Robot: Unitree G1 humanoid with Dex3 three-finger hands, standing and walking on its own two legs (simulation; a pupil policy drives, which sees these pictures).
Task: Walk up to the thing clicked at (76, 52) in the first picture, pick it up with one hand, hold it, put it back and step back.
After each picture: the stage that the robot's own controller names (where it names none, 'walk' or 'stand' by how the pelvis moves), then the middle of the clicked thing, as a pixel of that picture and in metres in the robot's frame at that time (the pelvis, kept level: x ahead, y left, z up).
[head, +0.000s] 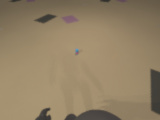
stand; (77, 51) +1.39 +0.27 -0.72
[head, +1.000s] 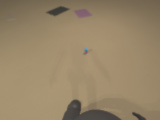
walk; (85, 50) +1.27 +0.15 -0.71
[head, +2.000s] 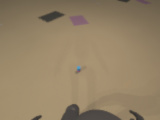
walk; (78, 69) +0.82 +0.18 -0.70
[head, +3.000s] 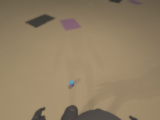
walk; (71, 83) +0.55 +0.21 -0.70
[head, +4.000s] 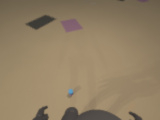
stand; (71, 92) +0.40 +0.21 -0.70
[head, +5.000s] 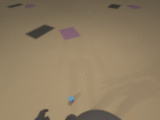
stand; (71, 99) +0.37 +0.21 -0.72
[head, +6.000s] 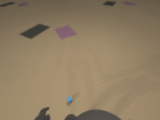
stand; (69, 99) +0.35 +0.23 -0.72
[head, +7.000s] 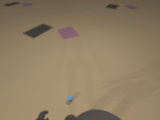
stand; (70, 99) +0.38 +0.22 -0.73
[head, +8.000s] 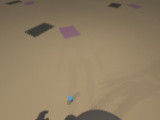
stand; (70, 99) +0.37 +0.21 -0.73
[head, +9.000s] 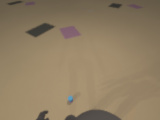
go down; (70, 99) +0.37 +0.22 -0.73
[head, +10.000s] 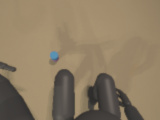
go down; (54, 56) +0.44 +0.27 -0.31
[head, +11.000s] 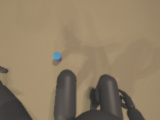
approach; (57, 57) +0.43 +0.27 -0.30
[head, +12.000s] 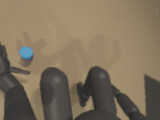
close in; (27, 54) +0.41 +0.31 -0.22
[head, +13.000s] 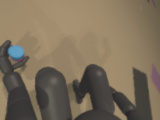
close; (17, 54) +0.41 +0.32 -0.22
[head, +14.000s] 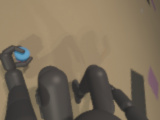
lift; (22, 55) +0.39 +0.30 -0.23
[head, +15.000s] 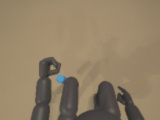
lift; (62, 79) +0.29 +0.23 -0.27
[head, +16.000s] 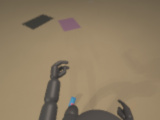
close; (72, 102) +0.28 +0.16 -0.67
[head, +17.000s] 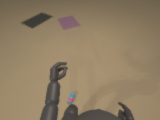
hold; (71, 98) +0.32 +0.19 -0.70
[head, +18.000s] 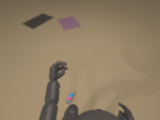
stand; (70, 97) +0.33 +0.21 -0.70
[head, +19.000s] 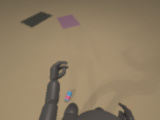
stand; (68, 96) +0.33 +0.23 -0.69
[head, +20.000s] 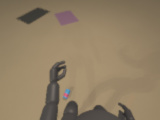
stand; (66, 93) +0.33 +0.25 -0.68
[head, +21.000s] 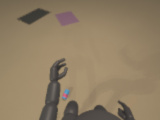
stand; (65, 94) +0.34 +0.26 -0.66
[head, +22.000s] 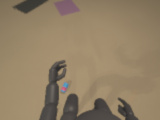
stand; (64, 87) +0.35 +0.27 -0.62
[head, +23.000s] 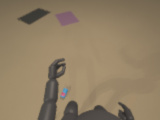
stand; (64, 93) +0.35 +0.29 -0.67
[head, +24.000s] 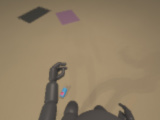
stand; (63, 92) +0.34 +0.30 -0.67
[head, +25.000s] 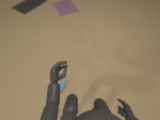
stand; (62, 86) +0.35 +0.31 -0.62
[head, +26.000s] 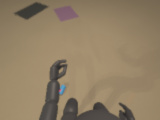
stand; (62, 89) +0.35 +0.31 -0.66
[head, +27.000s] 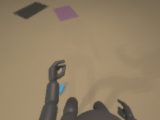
stand; (61, 89) +0.36 +0.31 -0.65
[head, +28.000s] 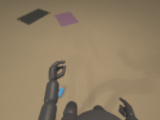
stand; (60, 92) +0.36 +0.33 -0.67
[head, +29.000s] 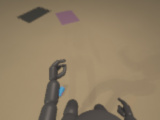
stand; (61, 91) +0.36 +0.32 -0.65
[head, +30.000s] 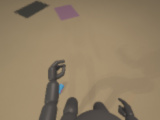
stand; (60, 88) +0.36 +0.33 -0.65
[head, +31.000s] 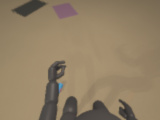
stand; (59, 87) +0.36 +0.34 -0.64
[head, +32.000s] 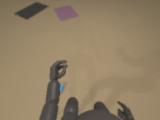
close; (60, 88) +0.36 +0.34 -0.65
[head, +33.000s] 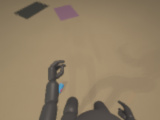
close; (60, 88) +0.37 +0.34 -0.65
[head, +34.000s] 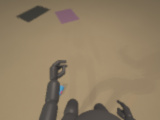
close; (60, 90) +0.36 +0.34 -0.65
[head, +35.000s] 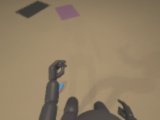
close; (60, 87) +0.36 +0.34 -0.65
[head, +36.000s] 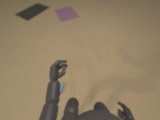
close; (60, 89) +0.36 +0.34 -0.65
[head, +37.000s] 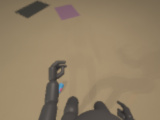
close; (60, 87) +0.36 +0.34 -0.64
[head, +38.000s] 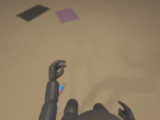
close; (59, 89) +0.36 +0.35 -0.66
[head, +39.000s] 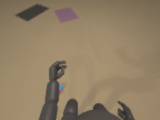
close; (59, 89) +0.36 +0.35 -0.66
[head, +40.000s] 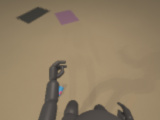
close; (59, 91) +0.36 +0.35 -0.66
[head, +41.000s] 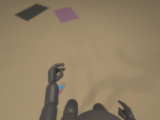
close; (59, 89) +0.36 +0.35 -0.66
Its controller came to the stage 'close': yes
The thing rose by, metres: 0.25
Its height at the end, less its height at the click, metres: -0.02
